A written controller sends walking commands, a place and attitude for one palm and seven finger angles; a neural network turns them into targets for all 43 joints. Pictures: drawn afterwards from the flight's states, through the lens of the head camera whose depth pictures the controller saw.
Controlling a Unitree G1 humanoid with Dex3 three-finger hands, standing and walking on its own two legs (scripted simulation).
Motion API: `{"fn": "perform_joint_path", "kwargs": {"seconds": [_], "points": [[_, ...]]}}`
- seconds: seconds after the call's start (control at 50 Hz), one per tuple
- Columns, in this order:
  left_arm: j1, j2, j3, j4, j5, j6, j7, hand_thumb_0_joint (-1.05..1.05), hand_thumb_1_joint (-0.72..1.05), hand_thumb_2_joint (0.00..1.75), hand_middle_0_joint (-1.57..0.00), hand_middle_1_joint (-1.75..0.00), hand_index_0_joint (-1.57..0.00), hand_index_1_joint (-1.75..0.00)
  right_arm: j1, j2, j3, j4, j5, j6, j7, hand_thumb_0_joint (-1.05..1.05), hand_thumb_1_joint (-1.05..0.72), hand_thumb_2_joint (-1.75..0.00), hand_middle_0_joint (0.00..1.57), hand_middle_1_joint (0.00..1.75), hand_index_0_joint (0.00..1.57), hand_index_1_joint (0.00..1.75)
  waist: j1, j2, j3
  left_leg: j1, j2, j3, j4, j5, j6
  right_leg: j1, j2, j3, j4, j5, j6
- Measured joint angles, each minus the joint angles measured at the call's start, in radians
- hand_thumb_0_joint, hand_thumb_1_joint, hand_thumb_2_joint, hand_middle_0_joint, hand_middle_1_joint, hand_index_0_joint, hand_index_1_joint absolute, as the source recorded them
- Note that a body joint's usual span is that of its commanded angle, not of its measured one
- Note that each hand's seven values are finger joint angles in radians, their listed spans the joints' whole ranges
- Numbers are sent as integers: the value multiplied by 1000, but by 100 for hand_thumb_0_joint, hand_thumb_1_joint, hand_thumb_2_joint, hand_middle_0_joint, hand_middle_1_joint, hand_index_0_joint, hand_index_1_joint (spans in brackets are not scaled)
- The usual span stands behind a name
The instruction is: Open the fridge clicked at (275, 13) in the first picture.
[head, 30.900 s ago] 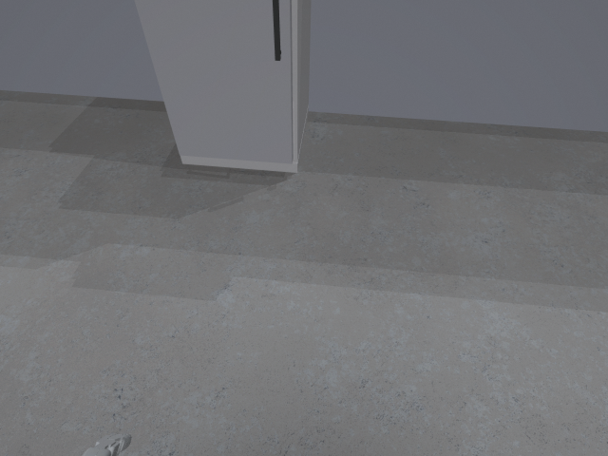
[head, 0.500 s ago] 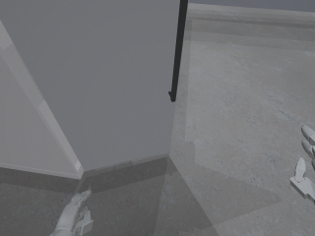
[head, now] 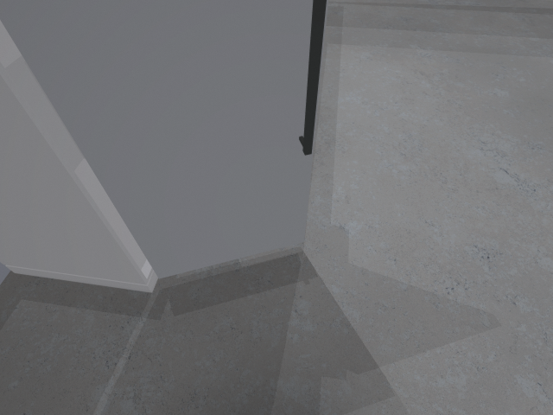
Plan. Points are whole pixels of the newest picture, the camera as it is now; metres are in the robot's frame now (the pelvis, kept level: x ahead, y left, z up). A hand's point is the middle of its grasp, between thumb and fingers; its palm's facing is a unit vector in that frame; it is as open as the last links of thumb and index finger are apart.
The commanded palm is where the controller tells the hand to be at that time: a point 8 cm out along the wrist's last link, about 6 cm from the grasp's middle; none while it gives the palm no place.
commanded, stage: let the arm hang, fingers relaxed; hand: right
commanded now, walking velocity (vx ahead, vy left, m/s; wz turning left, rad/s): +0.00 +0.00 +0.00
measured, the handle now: (310, 66) +0.78 -0.02 +0.10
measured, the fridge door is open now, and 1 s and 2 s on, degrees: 65 65 65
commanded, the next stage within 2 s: look to check the result in 0.54 s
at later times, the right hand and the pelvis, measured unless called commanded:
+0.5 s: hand out of the picture +0.08 -0.20 -0.16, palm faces -0.01 +0.98 -0.22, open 7.3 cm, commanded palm none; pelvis +0.02 -0.01 +0.01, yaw +1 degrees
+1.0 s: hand out of the picture +0.09 -0.20 -0.16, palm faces -0.02 +0.97 -0.25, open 7.3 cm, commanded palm none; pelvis +0.04 +0.00 +0.01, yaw +1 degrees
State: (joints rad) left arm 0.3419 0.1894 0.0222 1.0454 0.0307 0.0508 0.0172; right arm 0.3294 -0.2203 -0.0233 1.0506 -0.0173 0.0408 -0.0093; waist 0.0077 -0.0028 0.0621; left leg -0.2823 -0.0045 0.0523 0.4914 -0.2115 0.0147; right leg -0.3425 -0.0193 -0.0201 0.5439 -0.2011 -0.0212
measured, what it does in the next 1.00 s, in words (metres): stands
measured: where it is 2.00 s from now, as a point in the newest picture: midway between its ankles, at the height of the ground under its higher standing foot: outside the picture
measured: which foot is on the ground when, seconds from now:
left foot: down 0.00-1.00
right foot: down 0.00-1.00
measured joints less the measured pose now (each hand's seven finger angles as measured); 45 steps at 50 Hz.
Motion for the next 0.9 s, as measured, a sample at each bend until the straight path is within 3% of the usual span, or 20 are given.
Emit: {"fn": "perform_joint_path", "kwargs": {"seconds": [0.4,0.9], "points": [[-136,-7,-1,25,-7,-48,1,1,90,90,-20,-30,-20,-30,-143,17,4,34,0,-42,-8,1,-91,-90,20,30,20,30,0,-4,-36,51,30,-41,-47,6,-34,81,33,-37,-94,17,-21],[-176,31,-9,83,-14,-45,5,1,90,90,-20,-30,-20,-30,-151,-8,11,92,7,-48,-7,1,-91,-90,20,30,20,30,-2,-2,-5,128,14,-38,-108,0,-18,161,19,-33,-157,12,1]]}}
